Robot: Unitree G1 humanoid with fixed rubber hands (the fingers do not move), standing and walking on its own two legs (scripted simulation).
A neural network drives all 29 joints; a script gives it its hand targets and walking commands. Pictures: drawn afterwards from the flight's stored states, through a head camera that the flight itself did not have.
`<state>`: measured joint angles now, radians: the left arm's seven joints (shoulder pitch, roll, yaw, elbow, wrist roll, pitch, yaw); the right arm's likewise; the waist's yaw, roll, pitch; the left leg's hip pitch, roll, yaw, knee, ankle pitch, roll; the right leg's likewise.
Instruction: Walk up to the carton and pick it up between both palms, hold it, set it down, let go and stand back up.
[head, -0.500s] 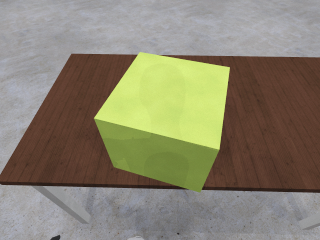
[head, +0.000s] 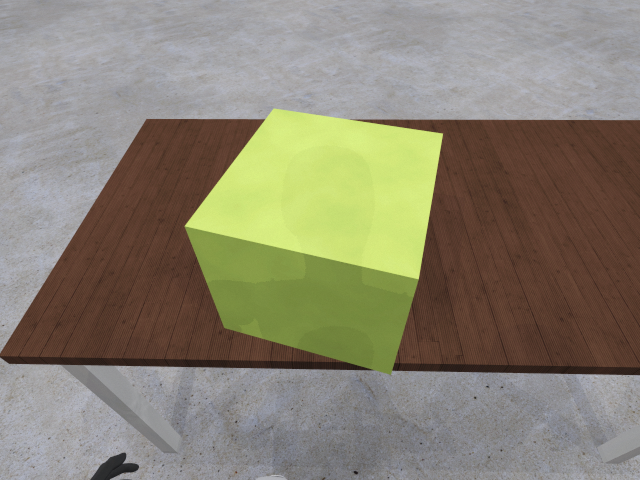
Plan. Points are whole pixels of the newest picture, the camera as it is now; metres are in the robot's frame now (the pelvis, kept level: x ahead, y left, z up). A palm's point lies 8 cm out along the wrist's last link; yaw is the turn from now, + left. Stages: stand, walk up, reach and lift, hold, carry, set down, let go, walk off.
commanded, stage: walk up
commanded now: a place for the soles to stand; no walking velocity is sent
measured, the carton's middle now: (329, 234) +0.46 +0.03 +0.05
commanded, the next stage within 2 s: reach and lift in 1.92 s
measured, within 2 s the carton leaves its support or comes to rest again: neither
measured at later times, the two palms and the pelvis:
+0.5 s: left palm out of the picture +0.11 +0.33 -0.10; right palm out of the picture +0.12 -0.30 -0.09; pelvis +0.00 +0.02 +0.00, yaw +0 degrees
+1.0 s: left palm out of the picture +0.08 +0.33 -0.10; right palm out of the picture +0.08 -0.29 -0.11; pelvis -0.03 +0.02 +0.00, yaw +0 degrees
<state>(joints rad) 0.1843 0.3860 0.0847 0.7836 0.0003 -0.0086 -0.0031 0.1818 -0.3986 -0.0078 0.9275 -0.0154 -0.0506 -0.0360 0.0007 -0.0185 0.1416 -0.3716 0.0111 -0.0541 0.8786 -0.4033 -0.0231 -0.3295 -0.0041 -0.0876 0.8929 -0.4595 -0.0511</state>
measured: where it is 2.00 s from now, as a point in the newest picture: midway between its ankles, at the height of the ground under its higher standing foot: outside the picture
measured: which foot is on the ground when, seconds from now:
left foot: down 0.00-1.00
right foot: down 0.00-0.58, up 0.60-0.84, down 0.86-1.00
